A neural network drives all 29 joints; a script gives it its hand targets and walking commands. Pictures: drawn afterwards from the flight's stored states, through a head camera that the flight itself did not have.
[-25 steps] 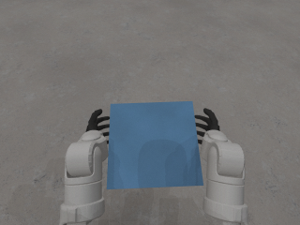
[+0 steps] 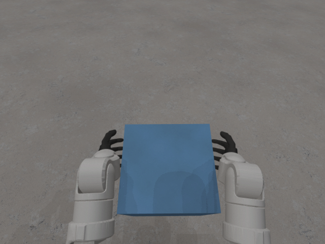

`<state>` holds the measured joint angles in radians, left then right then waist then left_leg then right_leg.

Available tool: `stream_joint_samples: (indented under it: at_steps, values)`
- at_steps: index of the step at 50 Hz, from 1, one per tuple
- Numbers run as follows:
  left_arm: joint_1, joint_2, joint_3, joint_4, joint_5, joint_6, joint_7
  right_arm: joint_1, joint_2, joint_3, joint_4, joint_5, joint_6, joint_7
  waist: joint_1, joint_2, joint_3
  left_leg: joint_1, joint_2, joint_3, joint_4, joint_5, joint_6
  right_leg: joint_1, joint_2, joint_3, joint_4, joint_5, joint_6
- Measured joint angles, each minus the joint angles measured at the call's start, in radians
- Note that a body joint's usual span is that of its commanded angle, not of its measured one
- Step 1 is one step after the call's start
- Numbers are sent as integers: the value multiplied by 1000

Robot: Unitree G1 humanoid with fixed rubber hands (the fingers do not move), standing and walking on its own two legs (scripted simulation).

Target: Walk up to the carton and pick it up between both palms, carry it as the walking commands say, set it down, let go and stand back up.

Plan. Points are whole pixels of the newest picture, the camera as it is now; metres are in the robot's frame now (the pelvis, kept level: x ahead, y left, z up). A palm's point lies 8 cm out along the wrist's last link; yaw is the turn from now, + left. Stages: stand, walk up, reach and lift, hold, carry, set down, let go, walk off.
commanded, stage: carry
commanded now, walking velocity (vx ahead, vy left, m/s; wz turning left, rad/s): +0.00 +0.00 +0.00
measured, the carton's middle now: (166, 175) +0.32 +0.00 -0.03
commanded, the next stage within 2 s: none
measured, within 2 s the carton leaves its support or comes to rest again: neither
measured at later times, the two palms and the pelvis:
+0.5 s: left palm (100, 187) +0.23 +0.15 +0.06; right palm (233, 189) +0.24 -0.14 +0.07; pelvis -0.04 +0.00 -0.01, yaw +0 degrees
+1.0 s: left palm (96, 222) +0.17 +0.14 +0.04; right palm (239, 224) +0.17 -0.15 +0.05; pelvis -0.10 +0.00 +0.00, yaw +0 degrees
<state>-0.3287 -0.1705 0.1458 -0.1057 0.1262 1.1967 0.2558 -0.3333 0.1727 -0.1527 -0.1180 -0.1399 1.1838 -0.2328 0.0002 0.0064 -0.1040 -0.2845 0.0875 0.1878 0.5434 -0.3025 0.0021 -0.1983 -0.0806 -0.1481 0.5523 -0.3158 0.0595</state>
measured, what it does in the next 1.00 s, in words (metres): shifts its weight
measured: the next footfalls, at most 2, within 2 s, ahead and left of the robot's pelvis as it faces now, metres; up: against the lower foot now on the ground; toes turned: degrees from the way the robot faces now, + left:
none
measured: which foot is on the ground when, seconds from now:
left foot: down 0.00-1.00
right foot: down 0.00-1.00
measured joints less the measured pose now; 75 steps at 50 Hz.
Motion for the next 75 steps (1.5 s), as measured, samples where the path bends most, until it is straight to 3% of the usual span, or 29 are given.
stream_joint_samples:
  at_steps: [12,17,24,27,57,75]
  values:
    - [9,3,-14,14,6,-18,-12,34,-10,11,-8,-10,-17,27,6,0,22,-4,-3,-5,3,-3,1,4,-3,-8,-4,-25,-12]
    - [34,10,2,48,42,-69,-71,43,-12,16,30,-29,-54,78,5,-9,10,-15,0,2,25,-5,3,9,-2,-1,-18,-43,-15]
    - [92,24,-19,58,41,-103,-82,92,-24,43,57,-25,-97,103,2,-27,-7,-22,-5,8,26,16,11,1,-7,3,-17,-41,-21]
    - [108,27,-19,87,50,-125,-107,108,-28,42,88,-28,-122,113,2,-27,-18,-26,-6,9,19,31,14,-6,-7,4,-18,-29,-22]
    - [153,34,-27,199,71,-316,-137,143,-34,42,203,-38,-320,128,-6,-8,13,-103,-4,5,-40,165,27,-115,-1,0,-4,64,-46]
    - [149,34,-14,222,74,-362,-143,140,-34,37,224,-36,-369,134,-10,-12,16,-118,8,4,-45,180,21,-131,11,-1,-11,78,-55]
